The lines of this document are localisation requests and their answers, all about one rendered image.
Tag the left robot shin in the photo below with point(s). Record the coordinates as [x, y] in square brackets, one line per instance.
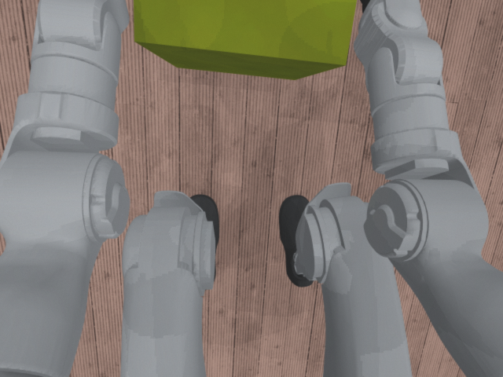
[132, 241]

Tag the left robot forearm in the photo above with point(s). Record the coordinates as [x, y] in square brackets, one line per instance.
[70, 104]

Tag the right robot forearm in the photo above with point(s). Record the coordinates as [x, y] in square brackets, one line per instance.
[403, 76]

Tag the left robot upper arm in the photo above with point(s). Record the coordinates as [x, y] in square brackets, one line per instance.
[56, 210]

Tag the robot left thigh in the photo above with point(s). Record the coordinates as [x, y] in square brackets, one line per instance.
[162, 303]

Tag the right robot upper arm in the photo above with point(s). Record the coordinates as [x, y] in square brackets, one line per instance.
[433, 232]

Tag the carton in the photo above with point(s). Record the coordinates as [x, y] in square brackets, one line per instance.
[283, 39]

